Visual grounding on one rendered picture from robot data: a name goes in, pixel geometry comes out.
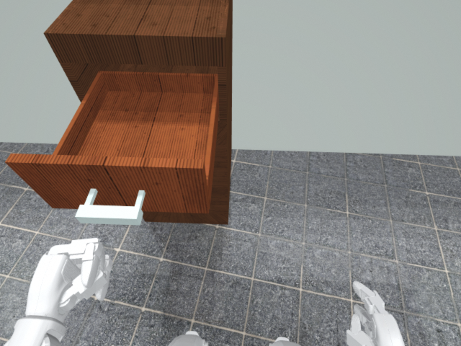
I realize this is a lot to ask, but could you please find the handle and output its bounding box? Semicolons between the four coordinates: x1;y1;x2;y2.
75;189;146;226

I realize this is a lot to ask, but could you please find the drawer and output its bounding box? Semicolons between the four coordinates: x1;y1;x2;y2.
5;71;219;213

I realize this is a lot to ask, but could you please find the left robot hand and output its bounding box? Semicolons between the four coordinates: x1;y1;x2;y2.
25;238;113;322

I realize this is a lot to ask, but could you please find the cabinet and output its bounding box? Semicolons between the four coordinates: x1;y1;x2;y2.
44;0;233;225

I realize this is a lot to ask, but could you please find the right robot hand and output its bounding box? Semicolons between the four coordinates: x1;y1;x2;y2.
346;281;405;346

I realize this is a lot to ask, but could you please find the robot left forearm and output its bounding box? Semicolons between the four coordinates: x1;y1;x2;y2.
4;316;66;346

